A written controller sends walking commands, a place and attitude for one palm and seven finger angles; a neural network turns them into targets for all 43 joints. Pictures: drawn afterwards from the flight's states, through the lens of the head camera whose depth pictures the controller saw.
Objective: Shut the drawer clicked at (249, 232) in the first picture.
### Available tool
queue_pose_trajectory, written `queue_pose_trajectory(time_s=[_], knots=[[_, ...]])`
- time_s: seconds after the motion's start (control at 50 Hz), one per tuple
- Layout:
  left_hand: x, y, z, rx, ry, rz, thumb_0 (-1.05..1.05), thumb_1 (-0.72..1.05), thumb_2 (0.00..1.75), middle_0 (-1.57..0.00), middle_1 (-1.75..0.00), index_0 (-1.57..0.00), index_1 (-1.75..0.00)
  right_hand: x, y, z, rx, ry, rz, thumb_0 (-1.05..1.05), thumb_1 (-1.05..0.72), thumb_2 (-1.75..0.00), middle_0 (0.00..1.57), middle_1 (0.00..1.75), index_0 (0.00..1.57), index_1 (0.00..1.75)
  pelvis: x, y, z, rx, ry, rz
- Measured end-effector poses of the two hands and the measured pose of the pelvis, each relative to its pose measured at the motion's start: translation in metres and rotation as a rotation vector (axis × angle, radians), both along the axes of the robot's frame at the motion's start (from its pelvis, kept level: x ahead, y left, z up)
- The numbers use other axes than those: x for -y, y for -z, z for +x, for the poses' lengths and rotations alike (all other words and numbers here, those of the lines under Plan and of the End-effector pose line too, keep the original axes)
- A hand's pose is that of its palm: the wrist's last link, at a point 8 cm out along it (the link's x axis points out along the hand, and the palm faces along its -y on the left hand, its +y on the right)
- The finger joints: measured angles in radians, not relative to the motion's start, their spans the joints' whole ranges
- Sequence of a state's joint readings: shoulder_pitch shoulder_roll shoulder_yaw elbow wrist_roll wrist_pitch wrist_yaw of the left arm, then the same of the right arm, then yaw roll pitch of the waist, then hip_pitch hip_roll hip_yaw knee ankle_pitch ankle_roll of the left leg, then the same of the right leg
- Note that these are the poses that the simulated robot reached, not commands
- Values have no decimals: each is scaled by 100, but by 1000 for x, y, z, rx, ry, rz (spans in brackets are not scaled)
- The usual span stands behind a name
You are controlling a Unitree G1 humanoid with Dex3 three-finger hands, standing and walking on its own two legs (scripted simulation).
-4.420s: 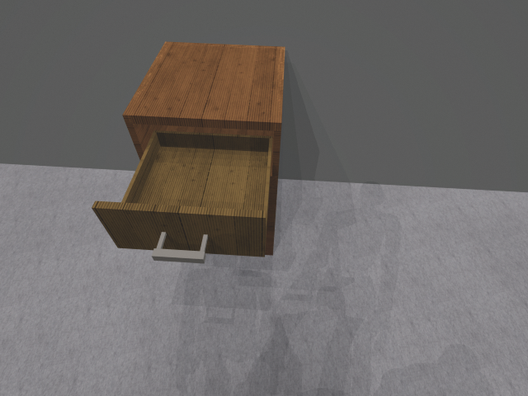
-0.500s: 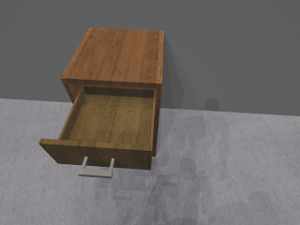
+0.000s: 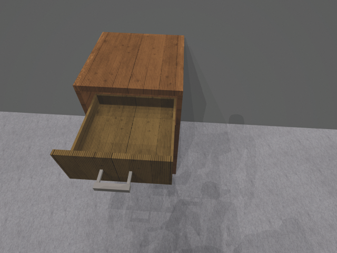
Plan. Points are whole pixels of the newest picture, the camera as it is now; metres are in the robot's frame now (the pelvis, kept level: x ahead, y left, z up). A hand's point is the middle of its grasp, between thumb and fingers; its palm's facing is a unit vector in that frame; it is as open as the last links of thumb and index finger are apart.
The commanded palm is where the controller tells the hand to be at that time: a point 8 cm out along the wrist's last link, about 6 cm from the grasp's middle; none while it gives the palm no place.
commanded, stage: look again from close up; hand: left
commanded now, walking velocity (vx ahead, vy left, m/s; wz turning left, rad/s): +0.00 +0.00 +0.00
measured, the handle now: (113, 180) +0.36 +0.20 -0.17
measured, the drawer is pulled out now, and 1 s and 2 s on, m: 0.30 0.30 0.30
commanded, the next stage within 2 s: shuffle to correct the standing spot in 0.62 s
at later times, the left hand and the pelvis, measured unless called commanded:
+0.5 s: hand out of the picture +0.02 +0.18 -0.17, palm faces -0.01 -0.98 -0.21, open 7.4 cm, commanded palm none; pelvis +0.01 +0.01 +0.00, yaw +0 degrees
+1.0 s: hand out of the picture +0.01 +0.16 -0.17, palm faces +0.00 -0.98 -0.20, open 7.4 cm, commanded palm none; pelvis +0.04 -0.01 +0.00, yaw +0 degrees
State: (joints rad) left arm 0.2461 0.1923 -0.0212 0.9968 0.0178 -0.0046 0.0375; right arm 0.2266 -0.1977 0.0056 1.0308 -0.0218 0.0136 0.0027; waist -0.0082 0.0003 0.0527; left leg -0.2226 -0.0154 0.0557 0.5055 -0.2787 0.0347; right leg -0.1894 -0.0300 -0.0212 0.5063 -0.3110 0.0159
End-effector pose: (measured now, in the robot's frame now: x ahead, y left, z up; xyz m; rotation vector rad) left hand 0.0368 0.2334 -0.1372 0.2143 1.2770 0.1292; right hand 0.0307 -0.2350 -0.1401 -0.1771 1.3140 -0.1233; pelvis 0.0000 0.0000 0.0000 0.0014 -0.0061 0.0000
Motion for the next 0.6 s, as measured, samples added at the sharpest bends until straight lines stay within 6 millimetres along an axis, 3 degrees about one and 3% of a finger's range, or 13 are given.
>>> queue_pose_trajectory(time_s=[0.22, 0.42, 0.6], knots=[[2, 5, -24, -98, -22, -21, 0, 91, 90, -20, -30, -20, -30, -10, 1, -27, -94, 32, 3, 0, -91, -90, 20, 30, 20, 30, -5, -2, 7, -1, 5, 1], [3, 4, -26, -115, -38, -19, 0, 91, 90, -20, -30, -20, -30, -23, 4, -23, -100, 35, 28, 0, -91, -90, 20, 30, 20, 30, -6, -3, 12, 1, 5, 4], [9, 4, -24, -109, -44, -30, 0, 91, 90, -20, -30, -20, -30, -21, 4, -19, -93, 37, 24, 0, -92, -90, 20, 30, 20, 30, -5, -3, 16, 3, 5, 6]])
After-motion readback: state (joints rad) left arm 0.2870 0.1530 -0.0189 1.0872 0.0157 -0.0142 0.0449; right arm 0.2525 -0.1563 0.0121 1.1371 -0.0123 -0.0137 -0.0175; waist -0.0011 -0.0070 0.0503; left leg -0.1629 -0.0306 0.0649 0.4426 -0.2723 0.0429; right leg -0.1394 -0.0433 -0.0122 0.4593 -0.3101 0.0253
